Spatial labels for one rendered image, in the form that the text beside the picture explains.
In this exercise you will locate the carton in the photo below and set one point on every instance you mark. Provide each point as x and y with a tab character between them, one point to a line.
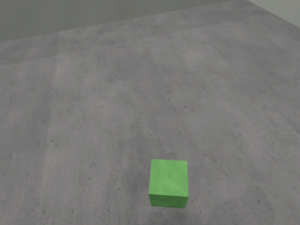
168	184

